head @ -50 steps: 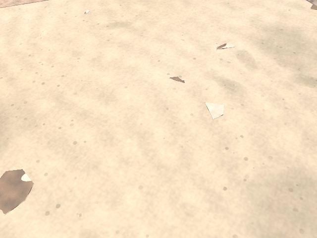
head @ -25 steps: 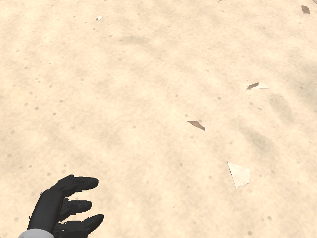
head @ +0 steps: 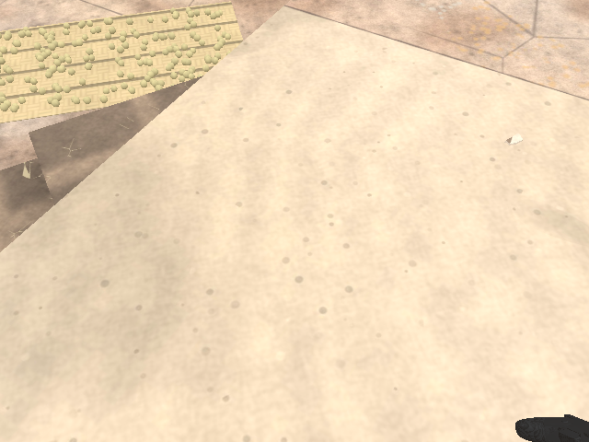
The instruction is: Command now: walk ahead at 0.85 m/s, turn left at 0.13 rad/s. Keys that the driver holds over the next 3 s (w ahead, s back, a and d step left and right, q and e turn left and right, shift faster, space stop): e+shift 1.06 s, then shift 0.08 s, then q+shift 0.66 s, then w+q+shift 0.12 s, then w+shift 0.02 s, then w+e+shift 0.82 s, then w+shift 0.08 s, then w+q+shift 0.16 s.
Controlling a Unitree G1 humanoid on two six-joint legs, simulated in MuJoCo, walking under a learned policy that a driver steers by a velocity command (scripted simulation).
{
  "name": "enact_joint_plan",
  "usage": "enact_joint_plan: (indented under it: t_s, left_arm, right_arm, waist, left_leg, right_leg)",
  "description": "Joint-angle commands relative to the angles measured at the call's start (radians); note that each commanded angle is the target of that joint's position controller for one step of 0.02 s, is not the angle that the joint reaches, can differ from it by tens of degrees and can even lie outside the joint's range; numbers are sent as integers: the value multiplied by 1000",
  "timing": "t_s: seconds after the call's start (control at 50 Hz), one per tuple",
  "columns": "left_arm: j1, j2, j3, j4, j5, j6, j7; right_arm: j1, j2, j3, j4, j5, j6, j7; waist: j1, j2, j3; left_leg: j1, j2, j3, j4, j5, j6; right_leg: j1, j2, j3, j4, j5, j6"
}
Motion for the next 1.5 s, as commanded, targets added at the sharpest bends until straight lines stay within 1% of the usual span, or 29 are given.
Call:
enact_joint_plan:
  t_s: [0.02,0.06,0.1,0.12,0.24,0.3,0.34,0.36,0.38,0.4,0.42,0.46,0.54,0.64,0.84,0.86,0.88,0.9,0.94,0.98,1.06,1.2,1.26,1.28,1.3,1.32,1.36,1.44,1.5]
  left_arm:
    - [-86,170,27,-158,-39,-33,9]
    - [-49,117,17,-100,-6,-2,3]
    - [16,93,22,-58,9,42,-14]
    - [-37,123,50,-71,-89,24,7]
    - [-273,24,26,-171,-32,-22,-41]
    - [-178,84,56,-187,-30,-7,-80]
    - [20,179,100,-162,-27,17,-76]
    - [144,220,120,-138,-27,25,-60]
    - [83,249,114,-140,-21,23,-39]
    - [-44,297,106,-233,42,-4,-35]
    - [-144,292,119,-314,33,0,-40]
    - [-242,201,96,-347,-29,17,-31]
    - [-256,192,102,-362,-26,48,3]
    - [-242,227,120,-376,-39,100,45]
    - [-309,206,121,-424,-39,123,30]
    - [-277,171,109,-420,-44,124,26]
    - [-177,113,91,-404,-31,125,19]
    - [-201,193,111,-440,-40,114,10]
    - [-207,289,139,-395,-42,113,4]
    - [-179,238,124,-371,-37,132,8]
    - [-262,177,95,-413,-49,125,8]
    - [-268,105,57,-397,-14,107,9]
    - [-169,64,49,-322,-2,106,7]
    - [-160,100,56,-316,-1,106,9]
    - [-129,184,74,-325,2,110,21]
    - [-203,270,95,-333,22,121,30]
    - [-245,209,90,-347,39,101,29]
    - [-353,124,69,-342,9,72,42]
    - [-356,119,76,-327,10,76,50]
  right_arm:
    - [324,-222,-83,52,-2,-7,-54]
    - [242,-122,-51,66,-5,-56,-50]
    - [221,-63,-29,88,15,-84,-39]
    - [126,-20,-31,64,39,-107,-26]
    - [134,-87,-39,74,42,-82,-109]
    - [143,-127,-51,59,47,-42,-133]
    - [63,-139,-60,16,57,-17,-134]
    - [4,-115,-53,0,63,-14,-118]
    - [57,22,-22,-13,18,-21,-80]
    - [273,35,-11,-26,29,-32,-58]
    - [265,-97,-27,-27,40,-43,-44]
    - [101,-130,-44,-57,33,-32,-58]
    - [70,-68,-41,-58,26,-3,-70]
    - [9,-52,-46,-53,44,4,-86]
    - [19,-109,-88,-24,53,-52,-56]
    - [36,-127,-95,-17,50,-50,-57]
    - [9,-178,-102,-43,35,-34,-66]
    - [31,-186,-103,-45,-3,-22,-64]
    - [-23,-95,-86,-76,19,-14,-80]
    - [-36,-85,-75,-89,34,6,-101]
    - [41,-108,-76,-72,15,25,-114]
    - [65,-150,-86,-34,43,31,-65]
    - [59,-76,-48,0,72,18,-41]
    - [107,-63,-41,20,81,8,-33]
    - [143,-39,-29,12,52,-4,-19]
    - [145,-15,-25,-15,48,-16,-15]
    - [87,-153,-76,-16,80,1,-34]
    - [186,-100,-90,11,73,67,-71]
    - [139,-51,-74,-40,69,74,-56]
  waist:
    - [-148,-31,-206]
    - [-46,-128,-55]
    - [9,-70,-36]
    - [-3,-12,-58]
    - [-78,13,-54]
    - [-34,82,-138]
    - [83,99,-209]
    - [171,6,-217]
    - [57,-309,-131]
    - [-84,-346,-319]
    - [-43,-186,-416]
    - [-74,77,-196]
    - [-88,-2,-144]
    - [-51,-90,-220]
    - [-48,-201,-180]
    - [-39,-111,-206]
    - [18,95,-247]
    - [13,266,-206]
    - [-6,141,-136]
    - [-18,79,-99]
    - [-80,113,-96]
    - [-87,134,-173]
    - [-24,124,-166]
    - [-26,109,-163]
    - [-43,-20,-219]
    - [-79,-260,-191]
    - [-11,-249,-129]
    - [-67,-201,-79]
    - [-49,-167,-98]
  left_leg:
    - [778,447,-667,-451,182,169]
    - [449,395,-433,-448,584,120]
    - [302,353,-261,-502,709,73]
    - [351,325,-227,-511,686,45]
    - [385,161,80,-476,741,-86]
    - [479,213,85,-293,924,-122]
    - [431,242,62,-46,968,-135]
    - [337,190,57,224,699,-157]
    - [100,8,30,560,-363,-195]
    - [-123,-101,-196,848,-466,-240]
    - [-126,-45,-316,844,-366,-211]
    - [-149,24,-299,672,-227,-190]
    - [-22,41,-279,331,-164,-227]
    - [-14,12,-297,128,-37,-272]
    - [255,19,-308,-371,85,-214]
    - [390,119,-350,-455,188,-172]
    - [535,338,-525,-417,340,-71]
    - [466,462,-703,-461,375,69]
    - [418,389,-551,-451,195,53]
    - [388,317,-411,-449,153,14]
    - [464,313,-270,-482,240,45]
    - [421,341,-219,-443,373,87]
    - [337,303,-225,-371,335,37]
    - [255,274,-222,-351,274,-27]
    - [154,209,-188,-242,50,-115]
    - [44,126,-85,-162,-227,-186]
    - [4,117,-106,200,-351,-222]
    - [-73,141,-139,418,-233,-265]
    - [-52,173,-107,262,-145,-277]
  right_leg:
    - [-744,25,162,408,31,-32]
    - [-567,-26,192,239,23,-26]
    - [-437,-38,182,102,15,-13]
    - [-483,-69,240,64,35,-3]
    - [-451,52,-6,-513,583,32]
    - [-343,125,-51,-565,534,0]
    - [-149,147,-12,-556,417,-70]
    - [-9,121,53,-666,505,-114]
    - [67,11,246,-631,999,-169]
    - [222,-210,797,-704,999,-421]
    - [208,-250,906,-838,640,-448]
    - [-52,-152,769,-909,246,-344]
    - [-233,1,569,-878,422,-250]
    - [-180,37,579,-823,382,-180]
    - [-180,90,744,-697,287,-126]
    - [-254,147,685,-592,27,-89]
    - [-394,253,516,-368,-268,-43]
    - [-548,279,381,-166,-314,5]
    - [-606,155,320,4,-140,63]
    - [-638,129,262,124,-46,85]
    - [-698,36,145,39,19,115]
    - [-406,48,106,-341,-72,85]
    - [-150,76,94,-770,140,34]
    - [-12,66,116,-867,254,8]
    - [136,-100,276,-821,453,-33]
    - [31,-273,369,-790,511,-170]
    - [-98,-283,351,-842,473,-262]
    - [-136,-230,176,-850,514,-202]
    - [-95,-231,107,-838,464,-196]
